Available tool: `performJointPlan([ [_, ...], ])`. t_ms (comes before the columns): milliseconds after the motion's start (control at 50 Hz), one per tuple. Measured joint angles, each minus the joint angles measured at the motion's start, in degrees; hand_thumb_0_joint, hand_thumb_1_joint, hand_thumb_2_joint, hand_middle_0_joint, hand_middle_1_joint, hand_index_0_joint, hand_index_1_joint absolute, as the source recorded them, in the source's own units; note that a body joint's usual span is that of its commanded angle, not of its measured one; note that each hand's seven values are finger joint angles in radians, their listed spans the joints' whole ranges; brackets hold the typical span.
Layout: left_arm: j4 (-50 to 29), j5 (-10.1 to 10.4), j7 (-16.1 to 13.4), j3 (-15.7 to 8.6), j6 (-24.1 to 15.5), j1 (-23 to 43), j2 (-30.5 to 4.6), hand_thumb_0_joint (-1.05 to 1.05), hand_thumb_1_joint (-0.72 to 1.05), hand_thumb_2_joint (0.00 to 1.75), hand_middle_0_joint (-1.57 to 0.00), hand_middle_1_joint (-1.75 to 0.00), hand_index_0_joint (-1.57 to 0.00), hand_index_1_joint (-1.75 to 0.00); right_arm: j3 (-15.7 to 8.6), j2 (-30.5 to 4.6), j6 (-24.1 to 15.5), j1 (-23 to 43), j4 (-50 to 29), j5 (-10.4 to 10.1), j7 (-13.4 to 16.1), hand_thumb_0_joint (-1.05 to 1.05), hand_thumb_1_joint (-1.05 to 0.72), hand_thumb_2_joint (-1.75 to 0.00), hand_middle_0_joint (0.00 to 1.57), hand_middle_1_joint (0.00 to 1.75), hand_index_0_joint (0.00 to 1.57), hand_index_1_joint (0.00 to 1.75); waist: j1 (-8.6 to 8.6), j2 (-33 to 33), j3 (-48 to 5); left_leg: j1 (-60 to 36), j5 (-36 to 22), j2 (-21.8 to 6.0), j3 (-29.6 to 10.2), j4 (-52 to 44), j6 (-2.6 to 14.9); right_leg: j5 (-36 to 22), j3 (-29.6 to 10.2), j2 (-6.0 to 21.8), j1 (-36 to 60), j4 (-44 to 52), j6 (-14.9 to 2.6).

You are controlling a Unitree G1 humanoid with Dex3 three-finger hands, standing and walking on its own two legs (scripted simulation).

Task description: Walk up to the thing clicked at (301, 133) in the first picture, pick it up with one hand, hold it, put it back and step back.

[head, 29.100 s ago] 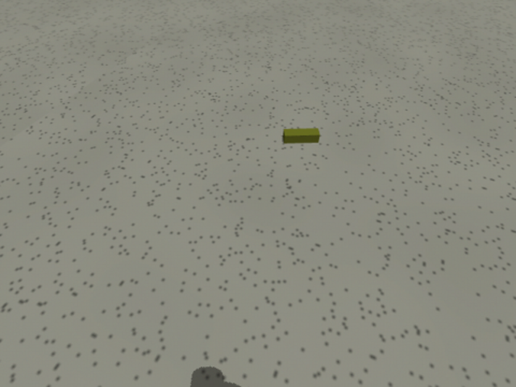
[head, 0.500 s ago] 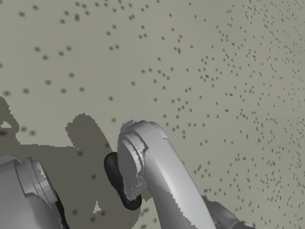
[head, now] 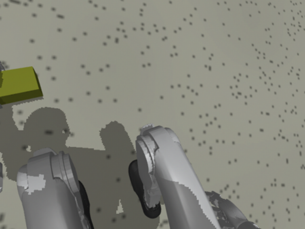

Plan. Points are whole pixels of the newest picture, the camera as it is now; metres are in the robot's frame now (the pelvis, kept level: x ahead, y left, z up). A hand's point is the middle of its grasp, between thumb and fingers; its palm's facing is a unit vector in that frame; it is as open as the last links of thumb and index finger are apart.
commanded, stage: settle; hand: left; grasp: from above
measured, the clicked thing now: out of the picture +0.48 +0.30 -0.21
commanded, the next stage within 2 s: lift in 0.02 s
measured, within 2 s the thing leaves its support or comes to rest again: neither
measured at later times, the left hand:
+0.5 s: hand out of the picture +0.43 +0.32 -0.10, palm faces -0.49 -0.10 -0.87, open 9.5 cm
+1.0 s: hand out of the picture +0.36 +0.31 +0.09, palm faces -0.43 -0.14 -0.89, open 9.5 cm
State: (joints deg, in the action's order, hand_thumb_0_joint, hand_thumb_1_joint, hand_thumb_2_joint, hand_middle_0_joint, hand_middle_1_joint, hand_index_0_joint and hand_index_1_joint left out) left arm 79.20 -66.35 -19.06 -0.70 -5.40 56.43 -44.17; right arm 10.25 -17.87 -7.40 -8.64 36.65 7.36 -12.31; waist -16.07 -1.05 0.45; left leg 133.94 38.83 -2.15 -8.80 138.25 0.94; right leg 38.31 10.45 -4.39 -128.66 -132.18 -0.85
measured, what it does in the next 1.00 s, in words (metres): rises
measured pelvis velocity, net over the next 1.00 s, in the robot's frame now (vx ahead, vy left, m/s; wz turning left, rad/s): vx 0.00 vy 0.01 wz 0.14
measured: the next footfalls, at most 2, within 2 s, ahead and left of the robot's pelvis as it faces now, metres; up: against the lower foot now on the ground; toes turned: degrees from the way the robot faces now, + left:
none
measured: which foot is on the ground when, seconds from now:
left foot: down 0.00-1.00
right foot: down 0.00-1.00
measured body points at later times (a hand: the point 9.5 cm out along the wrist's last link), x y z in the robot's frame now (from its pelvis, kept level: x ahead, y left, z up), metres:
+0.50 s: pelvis +0.00 +0.00 +0.05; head +0.22 +0.08 +0.43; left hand +0.45 +0.32 -0.05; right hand +0.07 -0.26 -0.05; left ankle +0.07 +0.12 -0.30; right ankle +0.10 -0.10 -0.30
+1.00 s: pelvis +0.00 +0.01 +0.20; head +0.16 +0.06 +0.62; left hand +0.38 +0.32 +0.14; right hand +0.15 -0.24 +0.08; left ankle +0.07 +0.12 -0.30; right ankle +0.10 -0.10 -0.30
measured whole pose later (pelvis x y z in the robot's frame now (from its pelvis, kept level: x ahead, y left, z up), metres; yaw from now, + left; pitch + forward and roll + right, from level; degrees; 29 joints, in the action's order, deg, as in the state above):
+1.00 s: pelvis +0.00 +0.01 +0.20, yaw +8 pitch +30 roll -5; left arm 45.7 -56.8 -6.6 5.9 -0.7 28.9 -31.4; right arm 0.8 -14.4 2.2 -9.9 37.1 -1.3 0.5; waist -6.7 2.0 -10.6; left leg 97.3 34.4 -0.7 -2.9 101.4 1.4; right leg 35.4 3.5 -3.1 -93.6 -98.7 -0.2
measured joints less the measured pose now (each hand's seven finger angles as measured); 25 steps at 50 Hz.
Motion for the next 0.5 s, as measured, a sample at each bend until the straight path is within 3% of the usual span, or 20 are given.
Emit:
performJointPlan([
  [260, -6.07, 0.10, 3.23, -1.31, -0.30, -2.26, 1.24, 0.02, 0.04, 0.54, -0.71, -0.62, -0.73, -0.58, -2.63, 0.58, 4.35, -2.11, 0.43, -0.93, 3.22, 0.00, -0.92, -0.90, 0.20, 0.30, 0.20, 0.30, 0.99, 0.84, -1.76, -1.73, -0.38, 0.31, 1.03, -2.89, 0.07, 0.16, -1.00, 0.32, 1.63, 2.22, -0.01],
  [500, -14.39, 2.99, 10.52, 1.44, 1.01, -8.60, 4.91, 0.02, 0.05, 0.52, -0.69, -0.63, -0.72, -0.59, -6.33, 1.09, 8.25, -3.70, 0.41, -3.83, 5.90, 0.00, -0.92, -0.90, 0.20, 0.30, 0.20, 0.30, 4.30, 2.40, -6.46, -6.87, -1.33, 0.97, 3.20, -9.96, 0.79, 0.18, -3.22, 0.96, 6.74, 8.26, 0.60],
])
